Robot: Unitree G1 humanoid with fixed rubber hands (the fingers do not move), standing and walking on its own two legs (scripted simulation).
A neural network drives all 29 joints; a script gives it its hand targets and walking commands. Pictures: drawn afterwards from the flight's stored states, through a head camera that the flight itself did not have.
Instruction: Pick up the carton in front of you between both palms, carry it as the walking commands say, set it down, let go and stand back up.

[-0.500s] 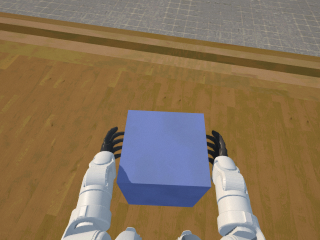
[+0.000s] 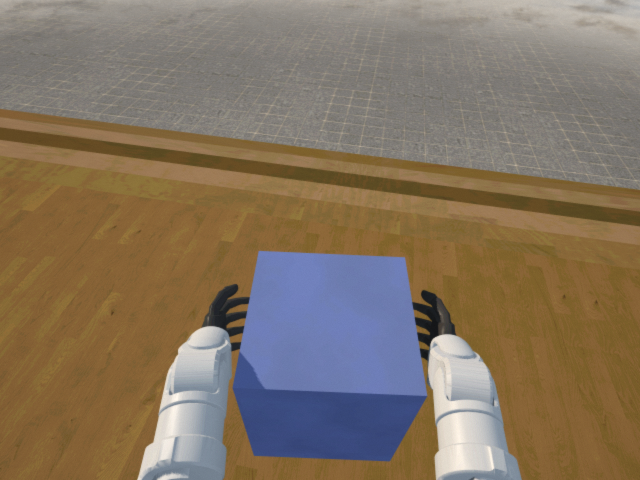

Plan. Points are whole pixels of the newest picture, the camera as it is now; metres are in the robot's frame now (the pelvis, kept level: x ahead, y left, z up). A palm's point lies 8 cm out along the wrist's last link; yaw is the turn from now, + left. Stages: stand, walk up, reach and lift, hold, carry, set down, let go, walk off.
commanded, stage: reach and lift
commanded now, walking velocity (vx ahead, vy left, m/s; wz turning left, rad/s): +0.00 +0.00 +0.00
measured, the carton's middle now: (326, 360) +0.31 +0.00 -0.05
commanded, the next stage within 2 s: hold in 0.78 s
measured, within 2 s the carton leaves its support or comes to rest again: neither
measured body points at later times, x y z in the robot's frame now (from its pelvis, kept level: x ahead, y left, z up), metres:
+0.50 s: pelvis +0.02 +0.00 +0.01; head +0.00 +0.00 +0.46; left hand +0.32 +0.15 +0.03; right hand +0.32 -0.15 +0.03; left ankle +0.03 +0.13 -0.74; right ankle +0.03 -0.13 -0.74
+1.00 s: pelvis +0.01 +0.00 +0.01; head -0.03 +0.00 +0.46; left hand +0.31 +0.15 +0.05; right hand +0.31 -0.15 +0.05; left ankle +0.03 +0.13 -0.74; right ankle +0.03 -0.13 -0.74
